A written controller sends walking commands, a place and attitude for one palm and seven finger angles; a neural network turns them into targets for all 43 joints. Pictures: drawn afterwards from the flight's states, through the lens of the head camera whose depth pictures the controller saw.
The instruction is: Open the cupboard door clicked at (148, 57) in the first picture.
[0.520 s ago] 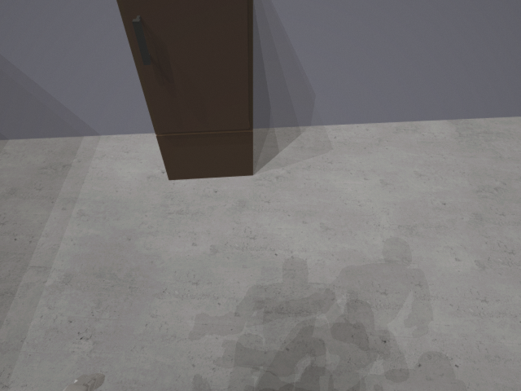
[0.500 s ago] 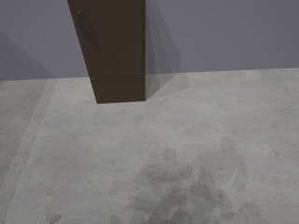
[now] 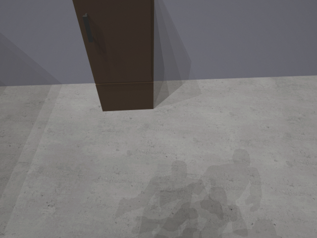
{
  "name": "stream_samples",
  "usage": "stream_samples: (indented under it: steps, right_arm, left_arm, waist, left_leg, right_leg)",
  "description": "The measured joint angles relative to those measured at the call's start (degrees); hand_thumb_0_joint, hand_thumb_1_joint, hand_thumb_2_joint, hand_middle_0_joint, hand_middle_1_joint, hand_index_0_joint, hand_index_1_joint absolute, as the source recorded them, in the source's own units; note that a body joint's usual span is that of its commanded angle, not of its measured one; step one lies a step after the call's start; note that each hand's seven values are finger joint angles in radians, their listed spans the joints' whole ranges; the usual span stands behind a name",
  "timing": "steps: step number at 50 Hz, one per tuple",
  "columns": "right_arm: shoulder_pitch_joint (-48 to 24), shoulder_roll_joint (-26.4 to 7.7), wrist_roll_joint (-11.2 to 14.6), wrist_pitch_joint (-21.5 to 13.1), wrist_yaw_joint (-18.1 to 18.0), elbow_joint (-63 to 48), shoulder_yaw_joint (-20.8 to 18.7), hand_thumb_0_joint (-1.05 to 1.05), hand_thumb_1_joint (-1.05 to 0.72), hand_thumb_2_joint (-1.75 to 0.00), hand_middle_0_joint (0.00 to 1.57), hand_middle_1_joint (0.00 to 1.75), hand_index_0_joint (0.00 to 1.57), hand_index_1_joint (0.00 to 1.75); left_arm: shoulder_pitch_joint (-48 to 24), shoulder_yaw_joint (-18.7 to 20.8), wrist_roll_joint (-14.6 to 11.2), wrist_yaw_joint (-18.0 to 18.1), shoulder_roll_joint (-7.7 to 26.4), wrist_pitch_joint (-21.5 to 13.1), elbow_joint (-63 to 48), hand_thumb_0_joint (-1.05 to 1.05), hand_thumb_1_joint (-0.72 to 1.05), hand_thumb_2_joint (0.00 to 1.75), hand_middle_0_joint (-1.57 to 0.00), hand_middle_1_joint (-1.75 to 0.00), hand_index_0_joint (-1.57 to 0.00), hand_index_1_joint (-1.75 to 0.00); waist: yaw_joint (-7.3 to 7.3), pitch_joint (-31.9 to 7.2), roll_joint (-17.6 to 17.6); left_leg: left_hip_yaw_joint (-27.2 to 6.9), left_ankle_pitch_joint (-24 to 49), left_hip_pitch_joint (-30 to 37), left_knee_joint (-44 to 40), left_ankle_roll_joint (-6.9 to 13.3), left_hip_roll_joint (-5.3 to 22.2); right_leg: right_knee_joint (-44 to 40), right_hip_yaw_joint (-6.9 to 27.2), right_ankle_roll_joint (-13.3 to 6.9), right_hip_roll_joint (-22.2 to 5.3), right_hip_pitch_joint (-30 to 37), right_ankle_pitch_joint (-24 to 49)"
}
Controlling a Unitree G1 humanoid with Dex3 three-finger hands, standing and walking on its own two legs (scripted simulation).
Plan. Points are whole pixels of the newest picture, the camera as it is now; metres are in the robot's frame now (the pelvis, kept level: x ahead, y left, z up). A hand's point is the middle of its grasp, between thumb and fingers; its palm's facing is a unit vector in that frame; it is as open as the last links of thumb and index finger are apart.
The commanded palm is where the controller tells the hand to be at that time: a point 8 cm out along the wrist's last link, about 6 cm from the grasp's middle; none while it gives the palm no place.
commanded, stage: stand and wait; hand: left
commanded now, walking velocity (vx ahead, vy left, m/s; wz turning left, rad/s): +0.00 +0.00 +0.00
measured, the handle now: (88, 27) +1.19 +0.50 -0.02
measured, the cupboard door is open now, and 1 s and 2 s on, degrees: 0 0 0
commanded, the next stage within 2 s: look at it before walking up in 0.50 s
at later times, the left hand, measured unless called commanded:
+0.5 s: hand out of the picture +0.06 +0.24 -0.15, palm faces -0.03 -0.94 -0.33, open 7.4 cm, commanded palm none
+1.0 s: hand out of the picture +0.06 +0.24 -0.15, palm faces -0.03 -0.94 -0.33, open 7.4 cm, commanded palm none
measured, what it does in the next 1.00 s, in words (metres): stands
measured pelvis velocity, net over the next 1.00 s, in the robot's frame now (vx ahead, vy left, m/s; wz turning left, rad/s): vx -0.01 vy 0.00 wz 0.00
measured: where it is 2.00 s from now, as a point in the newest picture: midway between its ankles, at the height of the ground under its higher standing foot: outside the picture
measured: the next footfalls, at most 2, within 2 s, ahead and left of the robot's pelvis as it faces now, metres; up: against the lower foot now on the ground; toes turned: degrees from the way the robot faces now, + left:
left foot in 1.58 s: +0.10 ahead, +0.16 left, +0.00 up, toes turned +18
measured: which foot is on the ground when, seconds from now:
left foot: down 0.00-1.00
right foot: down 0.00-1.00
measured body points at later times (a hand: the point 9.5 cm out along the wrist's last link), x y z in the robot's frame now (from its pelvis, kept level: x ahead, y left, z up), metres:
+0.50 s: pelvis -0.02 -0.01 +0.00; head -0.01 -0.01 +0.45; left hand +0.06 +0.29 -0.13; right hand +0.06 -0.30 -0.13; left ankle -0.01 +0.12 -0.74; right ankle -0.01 -0.13 -0.74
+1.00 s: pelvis -0.01 +0.00 +0.00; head +0.00 +0.00 +0.45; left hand +0.07 +0.29 -0.13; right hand +0.07 -0.30 -0.13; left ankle -0.01 +0.12 -0.74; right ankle -0.01 -0.13 -0.74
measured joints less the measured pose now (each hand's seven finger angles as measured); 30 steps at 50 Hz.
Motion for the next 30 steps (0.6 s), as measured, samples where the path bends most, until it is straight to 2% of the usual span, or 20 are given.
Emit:
stream_samples:
  steps: [30]
  right_arm:
    - [0.6,0.1,0.1,-0.3,0.4,2.6,0.2,0.01,-0.90,-0.90,0.20,0.30,0.20,0.30]
  left_arm:
    - [-1.1,-0.2,0.1,-0.2,-0.2,-0.6,1.6,0.01,0.91,0.90,-0.21,-0.30,-0.20,-0.30]
  waist:
    - [-0.45,-0.1,0.2]
  left_leg:
    - [0.0,2.4,-0.4,-2.2,-0.6,0.6]
  right_leg:
    - [-2.1,0.0,-0.5,0.6,-0.5,2.4]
